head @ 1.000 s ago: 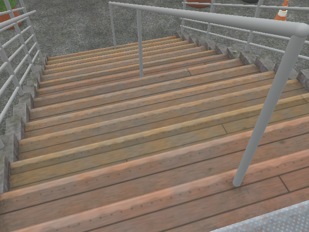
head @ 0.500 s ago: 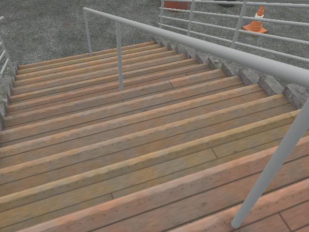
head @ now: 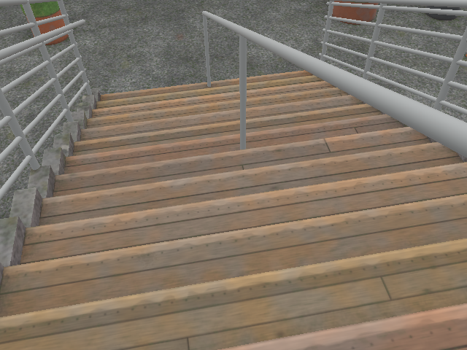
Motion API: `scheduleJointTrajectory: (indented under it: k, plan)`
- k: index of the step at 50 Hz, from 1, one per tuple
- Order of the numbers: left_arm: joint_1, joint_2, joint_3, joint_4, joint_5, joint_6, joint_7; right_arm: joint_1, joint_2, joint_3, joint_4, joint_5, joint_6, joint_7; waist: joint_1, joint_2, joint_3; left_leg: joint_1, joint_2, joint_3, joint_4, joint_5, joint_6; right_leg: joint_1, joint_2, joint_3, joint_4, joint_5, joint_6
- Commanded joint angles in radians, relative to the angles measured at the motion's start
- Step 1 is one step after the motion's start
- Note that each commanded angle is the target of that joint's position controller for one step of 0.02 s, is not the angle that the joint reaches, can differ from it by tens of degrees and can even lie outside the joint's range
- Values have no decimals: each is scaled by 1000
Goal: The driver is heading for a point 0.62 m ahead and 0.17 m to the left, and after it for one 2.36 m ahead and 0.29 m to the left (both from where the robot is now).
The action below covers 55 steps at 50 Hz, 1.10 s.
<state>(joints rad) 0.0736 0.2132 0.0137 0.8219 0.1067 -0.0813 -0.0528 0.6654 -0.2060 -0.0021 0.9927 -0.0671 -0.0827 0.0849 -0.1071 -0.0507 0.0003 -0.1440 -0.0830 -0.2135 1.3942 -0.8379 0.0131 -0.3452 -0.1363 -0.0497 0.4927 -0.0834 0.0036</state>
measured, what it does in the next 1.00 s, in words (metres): goes down, turning left: left foot 0.15 m lower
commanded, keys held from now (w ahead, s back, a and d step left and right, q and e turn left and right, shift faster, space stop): w+q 0.70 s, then w+e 0.30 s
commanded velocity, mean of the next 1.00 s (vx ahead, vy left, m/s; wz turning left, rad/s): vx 0.50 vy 0.00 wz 0.43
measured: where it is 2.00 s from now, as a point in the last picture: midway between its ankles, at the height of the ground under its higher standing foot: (181, 248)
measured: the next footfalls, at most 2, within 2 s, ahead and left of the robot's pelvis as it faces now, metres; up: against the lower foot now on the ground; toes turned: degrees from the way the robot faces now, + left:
left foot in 0.56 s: +0.40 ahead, +0.26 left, -0.15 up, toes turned +27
right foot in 1.10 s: +0.79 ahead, +0.09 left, -0.30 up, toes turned +14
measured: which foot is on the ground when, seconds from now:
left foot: up 0.00-0.54, down 0.56-1.00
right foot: down 0.00-0.60, up 0.62-1.00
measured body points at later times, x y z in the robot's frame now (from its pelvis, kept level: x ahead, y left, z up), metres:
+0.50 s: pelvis +0.23 +0.05 -0.09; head +0.24 +0.07 +0.36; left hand +0.01 +0.14 -0.23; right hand +0.47 -0.08 -0.20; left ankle +0.37 +0.25 -0.80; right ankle +0.06 -0.14 -0.74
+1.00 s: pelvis +0.51 +0.16 -0.22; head +0.52 +0.15 +0.23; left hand +0.56 +0.41 -0.35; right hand +0.51 -0.07 -0.37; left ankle +0.37 +0.24 -0.89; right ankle +0.74 +0.10 -0.92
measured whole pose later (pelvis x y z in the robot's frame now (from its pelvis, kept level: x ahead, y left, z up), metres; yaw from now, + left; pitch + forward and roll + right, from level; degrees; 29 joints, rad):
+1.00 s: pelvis +0.51 +0.16 -0.22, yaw +23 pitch +0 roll +5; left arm 0.17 0.22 -0.02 0.90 0.09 -0.06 -0.05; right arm 0.51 -0.15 0.01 1.03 -0.11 -0.11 0.04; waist -0.09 -0.07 0.00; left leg -0.24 0.00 0.11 0.90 -0.66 0.00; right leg -0.61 -0.13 0.03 0.60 0.38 -0.04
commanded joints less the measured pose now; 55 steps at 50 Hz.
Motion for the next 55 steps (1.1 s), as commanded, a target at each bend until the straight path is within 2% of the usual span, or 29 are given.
scheduleJointTrajectory:
  k: [1, 2, 3, 5, 6, 8, 10, 11, 15, 18, 20, 23, 26, 29, 30, 31, 33, 35, 37, 39, 41, 42, 43, 44, 45, 48, 51, 53, 55]
  plan:
    - [646, 312, 70, 145, 23, 19, -41, 18, -30, -2, -105, 27, -29, 56, 219, -201, -267, -1014, -38, 80, 842, 97, 27, 937, -369, 567, 86, 535, -403]
    - [513, 273, 65, 120, -20, 20, -47, -129, -91, -18, -151, 42, -33, 26, 209, -127, -118, -1115, 50, 95, 844, 237, 49, 662, -434, 593, -59, 24, -386]
    - [425, 108, 18, 108, -16, -5, -38, -274, -95, -11, -164, 36, -28, 2, 172, 21, 54, -1067, 124, 117, 665, 442, 84, 360, -314, 429, -137, -122, -290]
    - [313, -51, -34, 89, 20, -26, -28, -206, -11, 16, -160, 2, 20, -32, 2, 22, 144, -771, 256, 48, 389, 548, 112, -114, -399, 381, -219, 18, -321]
    - [246, -134, -57, 93, -10, -55, 22, -219, 33, 38, -170, -40, 37, -24, -21, 4, 152, -764, 298, 32, 74, 710, 137, -135, -276, 264, -245, -77, -244]
    - [173, -30, -44, 74, -12, -105, 67, -312, -40, 14, -171, -29, 26, 9, 22, -36, 105, -468, 233, 135, -316, 872, 115, -255, -131, 32, -307, -87, -219]
    - [299, 66, -27, 143, 47, -111, 70, -248, -42, 14, -134, -36, 24, 61, 8, -43, 65, -403, 217, 127, -135, 978, 104, -225, -167, -27, -185, -19, -213]
    - [330, 56, -29, 156, 52, -106, 69, -278, -64, 8, -141, -30, 18, 68, 30, 44, 73, -496, 221, 96, -186, 986, 107, -128, -186, -41, -152, 7, -225]
    - [686, -42, -48, 316, 18, -66, 110, -533, -21, 28, -202, -27, 12, 24, 228, 17, 144, -1110, 304, 26, -533, 1175, 86, 515, -290, 110, 6, -35, -229]
    - [646, -87, -76, 275, 40, -52, 108, -689, -15, 42, -241, -19, 21, 30, 257, 89, 181, -825, 324, 158, -817, 1407, 97, 231, -199, -57, -3, -242, -166]
    - [585, -13, -63, 246, 61, -61, 68, -700, -48, 22, -245, -10, 36, 37, 222, -21, 182, -397, 229, 275, -679, 1367, 90, -115, -157, -127, -60, -383, -146]
    - [605, 56, -31, 283, 1, -53, 98, -761, -70, 7, -245, -53, 41, 23, 253, 13, 238, -523, 249, 247, -917, 1233, 69, 172, -217, -107, 80, -322, -83]
    - [717, 57, -12, 334, -5, -1, 122, -785, -19, 12, -199, -58, 35, 7, 303, 27, 211, -491, 224, 283, -1127, 1201, 70, 390, -238, -84, 155, -123, -72]
    - [691, 55, -14, 319, 59, 18, 28, -231, -257, -104, -15, -18, -5, -21, 41, 149, -142, 544, 160, 333, -873, 1447, 166, -52, -88, -201, 713, -70, 23]
    - [839, -84, -47, 308, 55, 15, -31, 76, -354, -128, 84, 3, 14, -16, 34, 300, -548, 1133, 348, 94, -631, 1685, 354, -285, 3, -158, 1130, -676, 89]
    - [595, 50, -15, 205, -29, -4, -51, 213, -307, -130, 136, -11, 29, -15, -116, 191, -529, 1140, 422, -90, -741, 1512, 380, -486, 62, -58, 1364, -739, 87]
    - [169, 90, -12, 75, -81, -48, -12, 28, -218, -110, 116, -1, 1, -28, -131, 89, -54, 553, 357, -61, -940, 922, 254, -728, -28, 3, 1321, -672, 31]
    - [286, 65, -11, 64, -66, -50, 53, -131, -111, -64, 38, -10, -17, -1, 50, 60, -21, 100, 440, -194, -977, 932, 371, -500, -73, 110, 1159, -532, 19]
    - [403, -40, -33, 124, -21, -18, 62, -347, -46, -22, -36, 30, -58, -6, 182, 5, 106, -367, 378, -61, -1125, 727, 322, -242, -79, 144, 755, -208, -30]
    - [421, -4, -25, 129, -5, 8, 25, -323, -84, -25, -41, 25, -55, -7, 185, 106, 89, -474, 331, -9, -1115, 669, 316, -164, -48, 109, 635, -83, -48]
    - [503, -5, -30, 162, 14, -3, -13, -371, -117, -34, -81, -34, -52, -1, 216, 94, 68, -630, 272, 72, -985, 662, 307, -26, 9, 80, 659, 127, -67]
    - [332, 0, -36, 95, 30, -6, -19, -314, -55, -19, -58, -39, -65, -24, 146, 58, 75, -412, 311, 25, -953, 610, 302, -278, -48, 190, 498, 307, -64]
    - [229, 74, 15, 41, -113, 13, 27, -306, -161, -76, -36, 118, -46, -54, 179, 199, -34, -340, 320, 20, -934, 691, 254, -181, 5, 112, 454, 458, -49]
    - [187, 106, 22, 38, -121, 21, 37, -292, -133, -67, -35, 132, -39, -62, 161, 148, -20, -375, 282, 84, -882, 574, 206, -134, 14, 118, 353, 531, -47]
    - [174, 55, -32, 83, -1, 8, 13, -176, -28, -10, -2, -69, -59, -58, 49, -35, 144, -202, 357, 17, -798, 447, 231, -427, -64, 217, 206, 589, -23]
    - [42, 24, -33, 38, -11, 3, -5, 36, -3, 12, 69, -47, -21, -55, -23, 75, 154, -129, 378, 7, -759, 373, 240, -395, -41, 116, 34, 508, -44]
    - [-36, 71, -14, -21, 3, 18, -9, -114, -61, 6, 29, -62, -30, -48, 25, 97, 170, -293, 386, 86, -750, 350, 154, -145, 0, 64, 125, 399, -67]
    - [-48, 90, 1, -15, -3, 17, 3, -124, -122, -14, 32, -31, -17, -71, 5, 65, 205, -207, 401, 104, -669, 331, 100, -119, 7, 47, -14, 327, -78]
    - [240, 147, 50, 129, -50, -8, 18, -139, -196, -38, 53, -43, 11, -53, 123, -23, 117, -191, 301, 237, -360, 496, 58, 216, 96, -85, -178, 472, -63]
Keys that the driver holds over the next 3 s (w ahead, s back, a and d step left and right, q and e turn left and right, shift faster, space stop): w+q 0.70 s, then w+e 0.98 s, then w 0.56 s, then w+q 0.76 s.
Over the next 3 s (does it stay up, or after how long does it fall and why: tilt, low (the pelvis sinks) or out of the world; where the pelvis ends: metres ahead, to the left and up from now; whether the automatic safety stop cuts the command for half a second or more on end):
stays up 1.74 0.15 -0.78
